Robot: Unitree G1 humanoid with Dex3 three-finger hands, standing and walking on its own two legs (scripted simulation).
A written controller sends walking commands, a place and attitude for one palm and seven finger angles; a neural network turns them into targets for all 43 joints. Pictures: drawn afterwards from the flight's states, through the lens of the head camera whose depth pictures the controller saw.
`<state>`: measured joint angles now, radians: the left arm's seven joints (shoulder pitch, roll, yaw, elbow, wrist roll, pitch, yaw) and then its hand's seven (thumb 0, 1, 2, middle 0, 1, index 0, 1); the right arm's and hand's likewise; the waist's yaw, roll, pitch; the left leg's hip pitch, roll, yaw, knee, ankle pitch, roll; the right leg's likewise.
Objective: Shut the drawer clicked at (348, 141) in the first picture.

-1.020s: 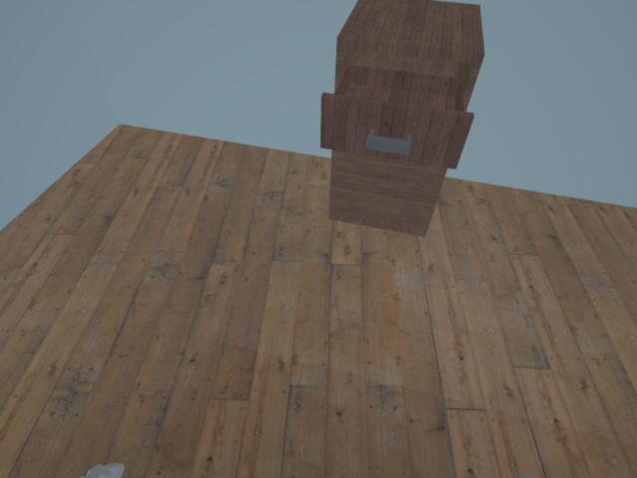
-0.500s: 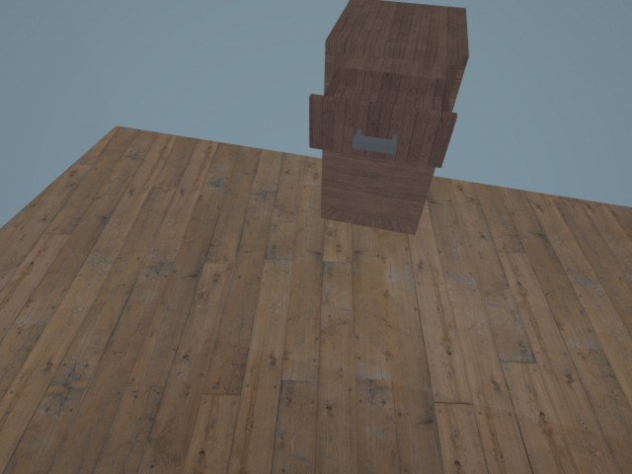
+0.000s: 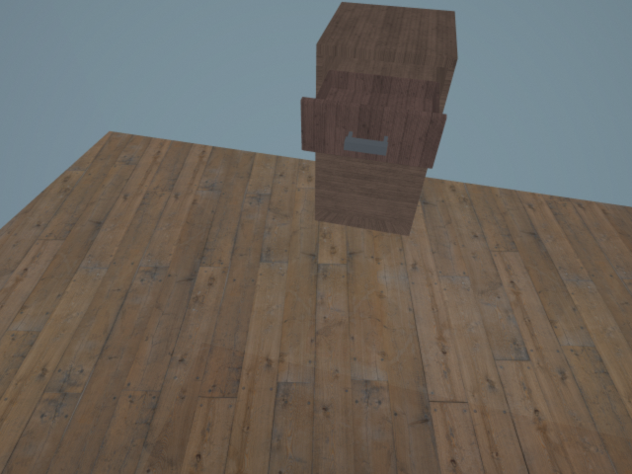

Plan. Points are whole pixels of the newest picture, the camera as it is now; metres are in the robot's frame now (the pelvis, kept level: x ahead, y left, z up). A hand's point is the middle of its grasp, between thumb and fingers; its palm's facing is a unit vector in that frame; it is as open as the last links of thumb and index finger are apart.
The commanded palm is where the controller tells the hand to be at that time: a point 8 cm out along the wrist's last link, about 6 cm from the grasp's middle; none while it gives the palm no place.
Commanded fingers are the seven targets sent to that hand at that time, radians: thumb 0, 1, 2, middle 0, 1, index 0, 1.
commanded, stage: look at it before walking up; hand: left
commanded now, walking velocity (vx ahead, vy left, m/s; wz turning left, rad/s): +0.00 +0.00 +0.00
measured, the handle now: (366, 141) +0.95 -0.09 -0.11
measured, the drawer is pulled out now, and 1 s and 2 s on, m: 0.30 0.30 0.30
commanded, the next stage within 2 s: walk to a spot facing it in 0.42 s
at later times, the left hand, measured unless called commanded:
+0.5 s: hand out of the picture +0.07 +0.25 -0.16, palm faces -0.01 -0.94 -0.33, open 7.4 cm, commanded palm none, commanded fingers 0.00 0.90 0.90 -0.20 -0.30 -0.20 -0.30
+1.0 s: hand out of the picture +0.11 +0.15 -0.18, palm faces -0.12 -0.97 -0.22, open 7.4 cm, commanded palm none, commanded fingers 0.00 0.90 0.90 -0.20 -0.30 -0.20 -0.30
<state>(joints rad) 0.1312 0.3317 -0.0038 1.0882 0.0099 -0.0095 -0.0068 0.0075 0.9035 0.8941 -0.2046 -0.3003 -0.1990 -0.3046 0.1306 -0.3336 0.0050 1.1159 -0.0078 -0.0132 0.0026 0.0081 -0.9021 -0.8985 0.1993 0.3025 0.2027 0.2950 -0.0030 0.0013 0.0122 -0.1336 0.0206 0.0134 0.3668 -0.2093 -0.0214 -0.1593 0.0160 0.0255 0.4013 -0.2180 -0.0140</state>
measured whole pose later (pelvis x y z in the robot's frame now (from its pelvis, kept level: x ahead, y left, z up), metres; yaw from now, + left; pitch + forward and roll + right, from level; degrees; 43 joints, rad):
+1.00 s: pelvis +0.08 -0.04 -0.02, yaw -12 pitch +0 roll +0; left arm 0.36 0.17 0.04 1.00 0.02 -0.04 -0.01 0.01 0.91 0.89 -0.20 -0.30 -0.20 -0.30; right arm 0.26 -0.22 -0.04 1.07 -0.02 0.01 0.01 0.01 -0.90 -0.90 0.20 0.30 0.20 0.29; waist 0.04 0.03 0.06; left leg -0.44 0.10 0.06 1.16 -0.38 -0.04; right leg -0.23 0.05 -0.05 0.57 -0.34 -0.08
